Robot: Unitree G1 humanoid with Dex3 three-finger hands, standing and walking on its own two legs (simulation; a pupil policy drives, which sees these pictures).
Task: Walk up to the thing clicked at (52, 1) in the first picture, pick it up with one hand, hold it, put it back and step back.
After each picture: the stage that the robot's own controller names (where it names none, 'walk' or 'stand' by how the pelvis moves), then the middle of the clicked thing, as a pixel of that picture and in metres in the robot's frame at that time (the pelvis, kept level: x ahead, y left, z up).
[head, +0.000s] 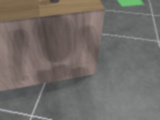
stand; out of the picture +1.06 +0.20 +0.00
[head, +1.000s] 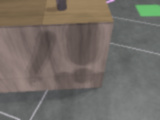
walk; (61, 0) +0.97 +0.18 +0.02
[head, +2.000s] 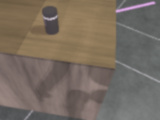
walk; (51, 21) +0.64 +0.20 +0.03
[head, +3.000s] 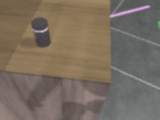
stand; (41, 33) +0.58 +0.19 +0.03
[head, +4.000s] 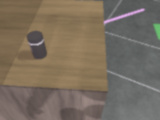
stand; (37, 45) +0.55 +0.21 +0.01
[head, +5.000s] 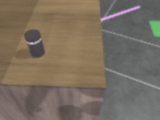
stand; (35, 44) +0.56 +0.22 +0.01
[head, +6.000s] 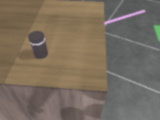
stand; (38, 45) +0.56 +0.21 +0.00
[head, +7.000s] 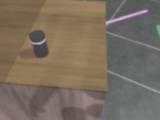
stand; (39, 44) +0.56 +0.21 +0.00
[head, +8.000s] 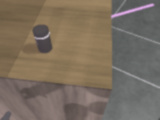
rise first; (43, 39) +0.56 +0.20 +0.01
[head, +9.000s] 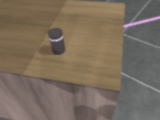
go down; (57, 41) +0.58 +0.18 +0.01
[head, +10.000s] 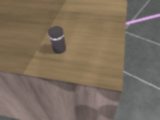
go down; (57, 40) +0.58 +0.17 +0.01
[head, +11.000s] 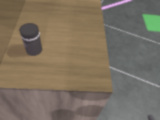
go down; (31, 40) +0.53 +0.16 +0.03
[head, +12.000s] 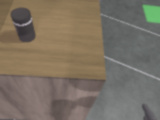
close in; (24, 25) +0.57 +0.17 +0.04
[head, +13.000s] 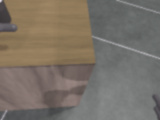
close; out of the picture +0.58 +0.19 +0.08
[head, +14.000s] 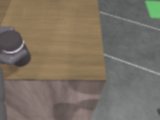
lift; (16, 49) +0.45 +0.19 +0.06
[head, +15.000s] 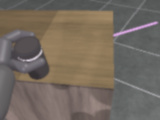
lift; (33, 59) +0.32 +0.15 +0.20
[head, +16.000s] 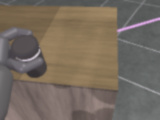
hold; (31, 57) +0.33 +0.16 +0.19
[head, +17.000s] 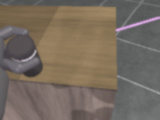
crouch; (26, 57) +0.32 +0.17 +0.20
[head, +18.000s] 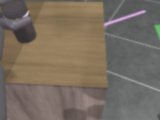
crouch; (20, 23) +0.46 +0.18 +0.22
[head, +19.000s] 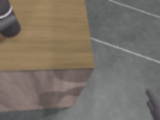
lower; (3, 17) +0.54 +0.16 +0.07
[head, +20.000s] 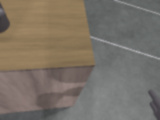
lower; out of the picture +0.55 +0.18 +0.09
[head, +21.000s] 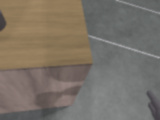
lower; out of the picture +0.55 +0.18 +0.09
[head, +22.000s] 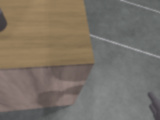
lower; out of the picture +0.55 +0.18 +0.09
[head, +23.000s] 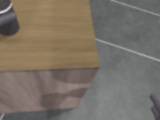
loosen; (3, 14) +0.54 +0.16 +0.08
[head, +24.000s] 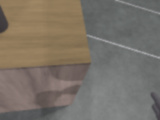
withdraw; out of the picture +0.55 +0.17 +0.08
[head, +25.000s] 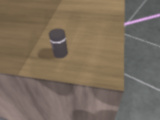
sink last; (58, 43) +0.53 +0.15 +0.05
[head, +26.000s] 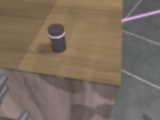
stand; (57, 38) +0.55 +0.15 +0.04
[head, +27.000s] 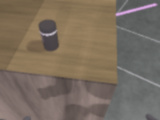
stand; (49, 36) +0.54 +0.16 +0.05
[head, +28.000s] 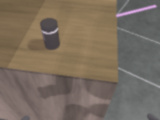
stand; (50, 34) +0.55 +0.15 +0.06
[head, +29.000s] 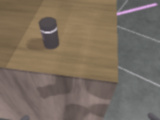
stand; (49, 33) +0.54 +0.15 +0.06
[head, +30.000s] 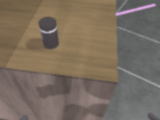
stand; (49, 33) +0.54 +0.15 +0.06
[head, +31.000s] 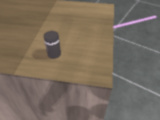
stand; (52, 45) +0.56 +0.16 +0.01
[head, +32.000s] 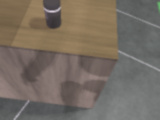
walk; (52, 13) +0.62 +0.12 +0.03
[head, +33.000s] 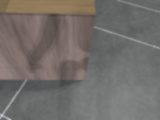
walk; out of the picture +0.83 +0.25 +0.04
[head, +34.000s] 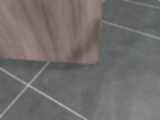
stand; out of the picture +1.16 +0.18 +0.03
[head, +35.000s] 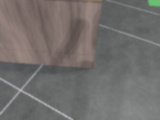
stand; out of the picture +1.11 +0.16 +0.02
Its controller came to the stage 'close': yes
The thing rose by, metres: 0.20
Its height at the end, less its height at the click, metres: +0.00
